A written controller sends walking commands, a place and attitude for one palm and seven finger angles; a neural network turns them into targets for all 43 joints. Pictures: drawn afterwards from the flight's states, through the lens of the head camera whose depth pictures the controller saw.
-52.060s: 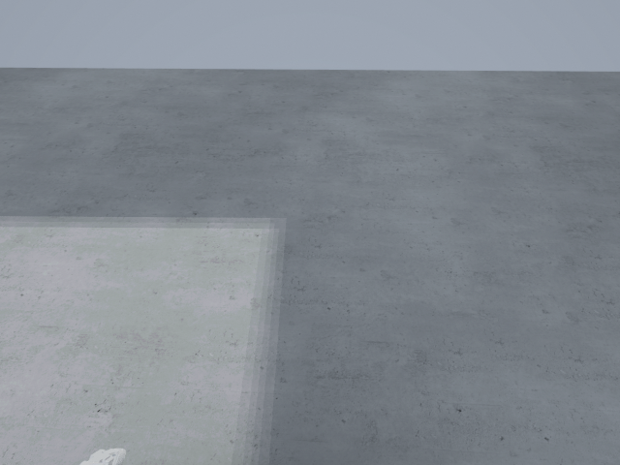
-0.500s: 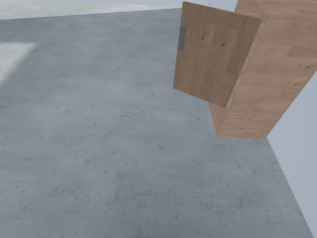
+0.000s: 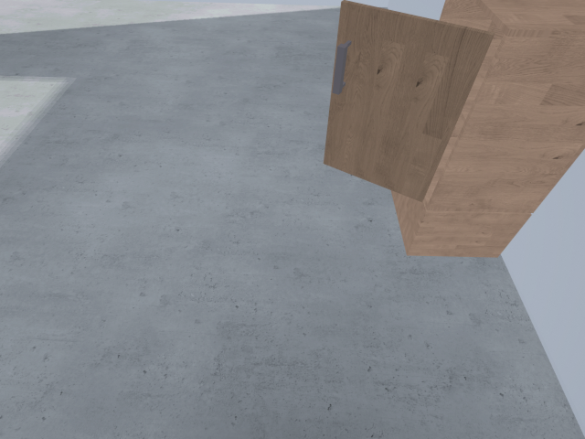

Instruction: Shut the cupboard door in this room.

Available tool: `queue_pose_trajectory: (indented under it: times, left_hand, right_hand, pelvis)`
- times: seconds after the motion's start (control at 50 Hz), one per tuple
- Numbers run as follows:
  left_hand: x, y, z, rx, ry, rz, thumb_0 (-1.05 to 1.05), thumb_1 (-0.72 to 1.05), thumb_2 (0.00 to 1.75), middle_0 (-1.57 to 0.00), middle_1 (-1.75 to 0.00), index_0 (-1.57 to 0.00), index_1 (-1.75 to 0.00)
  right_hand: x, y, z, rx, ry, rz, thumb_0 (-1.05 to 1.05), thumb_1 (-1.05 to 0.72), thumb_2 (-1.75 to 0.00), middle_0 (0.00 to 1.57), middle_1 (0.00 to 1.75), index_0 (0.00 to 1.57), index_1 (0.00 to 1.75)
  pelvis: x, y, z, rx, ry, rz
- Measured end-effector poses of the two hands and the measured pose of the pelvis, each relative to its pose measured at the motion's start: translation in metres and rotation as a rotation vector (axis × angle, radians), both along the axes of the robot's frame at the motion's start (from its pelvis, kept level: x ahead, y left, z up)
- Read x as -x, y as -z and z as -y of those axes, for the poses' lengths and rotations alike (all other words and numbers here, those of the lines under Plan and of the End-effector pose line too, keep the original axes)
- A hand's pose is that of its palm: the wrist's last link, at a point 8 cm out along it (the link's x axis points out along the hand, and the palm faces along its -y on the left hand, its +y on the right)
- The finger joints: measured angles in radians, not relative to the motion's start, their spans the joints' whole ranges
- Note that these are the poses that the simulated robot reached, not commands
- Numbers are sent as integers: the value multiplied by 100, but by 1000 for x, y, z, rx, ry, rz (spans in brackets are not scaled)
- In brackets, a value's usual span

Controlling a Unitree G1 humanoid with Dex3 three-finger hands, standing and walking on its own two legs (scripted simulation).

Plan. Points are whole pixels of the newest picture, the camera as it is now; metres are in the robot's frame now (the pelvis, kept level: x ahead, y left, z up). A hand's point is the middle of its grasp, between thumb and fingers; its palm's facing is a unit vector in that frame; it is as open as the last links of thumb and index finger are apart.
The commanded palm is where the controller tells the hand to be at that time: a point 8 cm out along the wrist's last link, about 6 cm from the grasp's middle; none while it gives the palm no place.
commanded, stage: walk to a spot facing it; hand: left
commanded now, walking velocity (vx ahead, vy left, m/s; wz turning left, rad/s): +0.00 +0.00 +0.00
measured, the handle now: (342, 67) +1.14 -0.09 -0.04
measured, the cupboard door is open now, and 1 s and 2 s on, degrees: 60 60 60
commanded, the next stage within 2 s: turn to face it in 0.90 s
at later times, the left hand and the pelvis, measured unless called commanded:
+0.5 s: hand out of the picture +0.06 +0.21 -0.20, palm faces +0.14 -0.98 -0.17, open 7.4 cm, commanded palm none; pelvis +0.09 +0.03 -0.02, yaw +8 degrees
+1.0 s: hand (202, 310) +0.37 +0.20 -0.17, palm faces +0.28 -0.94 -0.19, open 7.3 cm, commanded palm none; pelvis +0.32 +0.01 -0.01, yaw +17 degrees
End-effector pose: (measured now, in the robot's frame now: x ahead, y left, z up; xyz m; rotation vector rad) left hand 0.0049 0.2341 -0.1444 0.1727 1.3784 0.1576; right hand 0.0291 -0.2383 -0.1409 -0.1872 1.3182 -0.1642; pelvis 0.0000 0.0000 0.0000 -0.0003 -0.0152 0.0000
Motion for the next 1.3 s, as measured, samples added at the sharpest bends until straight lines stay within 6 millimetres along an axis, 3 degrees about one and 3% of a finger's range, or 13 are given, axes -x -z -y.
queue_pose_trajectory:
  times: [0.22, 0.32, 0.4, 0.46, 0.52, 0.64, 0.76, 0.84, 0.9, 1.02, 1.14, 1.22, 1.3]
  left_hand:
    - [-22, 2, -5, -8, -12, 22, 1, 91, 90, -20, -29, -20, -30]
    - [-18, 15, -7, 20, -94, 15, 1, 91, 90, -20, -29, -20, -30]
    - [-12, 30, -15, 48, -158, -39, 1, 91, 90, -20, -30, -20, -30]
    - [-22, 28, -22, 55, -155, -88, 1, 91, 90, -20, -29, -20, -30]
    - [-54, 18, -30, 49, -146, -57, 1, 91, 90, -20, -29, -20, -30]
    - [-148, 1, -39, 35, -148, 104, 1, 91, 90, -20, -29, -20, -30]
    - [-255, -3, -34, 27, -110, 217, 1, 91, 90, -20, -29, -20, -30]
    - [-325, 2, -25, 7, -87, 290, 1, 91, 90, -20, -29, -20, -30]
    - [-351, 4, -19, -12, -117, 331, 1, 91, 90, -20, -29, -20, -30]
    - [-339, -3, -16, -29, -263, 243, -1, 93, 90, -21, -30, -21, -30]
    - [-314, 2, -27, -28, -327, 100, -1, 94, 90, -21, -30, -20, -30]
    - [-302, 20, -28, 28, -335, -24, 0, 93, 90, -20, -29, -20, -30]
    - [-313, 22, -32, 62, -319, -98, 0, 92, 90, -20, -29, -20, -30]
  right_hand:
    - [-13, 1, 9, 17, -18, -24, 0, -91, -90, 20, 30, 19, 30]
    - [-19, 5, -2, 16, -49, -93, 0, -91, -90, 20, 30, 19, 30]
    - [-43, 9, -16, 27, -80, -95, 0, -91, -90, 20, 30, 19, 30]
    - [-54, 9, -27, 31, -74, -80, 0, -91, -90, 20, 30, 20, 30]
    - [-57, 1, -40, 18, -65, -114, 0, -91, -90, 20, 30, 20, 30]
    - [-66, -7, -58, -29, -60, -224, 0, -91, -90, 20, 30, 20, 30]
    - [-103, 1, -59, -65, -30, -276, 0, -90, -90, 20, 30, 20, 30]
    - [-146, 18, -47, -74, -22, -302, 0, -90, -90, 21, 30, 20, 30]
    - [-196, 27, -33, -66, -54, -294, 0, -90, -90, 20, 30, 20, 30]
    - [-347, 13, -22, -19, -197, -99, 0, -91, -90, 20, 30, 19, 30]
    - [-485, -6, -53, 0, -329, 125, 0, -91, -90, 20, 30, 19, 30]
    - [-541, -9, -86, -7, -352, 249, 0, -91, -90, 20, 30, 19, 30]
    - [-558, -10, -106, -19, -348, 267, 0, -91, -90, 20, 30, 19, 30]
  pelvis:
    - [-18, 4, 2, 1, -24, -6]
    - [-42, 11, -5, 20, -85, -8]
    - [-66, 22, -21, 7, -122, -2]
    - [-83, 21, -31, 0, -125, -3]
    - [-101, 12, -35, -1, -141, -8]
    - [-144, 2, -37, -1, -173, -18]
    - [-201, 8, -29, -13, -182, -16]
    - [-252, 23, -18, -15, -195, -12]
    - [-281, 28, -11, -5, -226, 0]
    - [-327, 11, -12, 9, -306, -13]
    - [-367, 6, -26, 13, -306, -15]
    - [-394, 17, -47, 40, -255, 4]
    - [-408, 17, -56, 23, -213, -2]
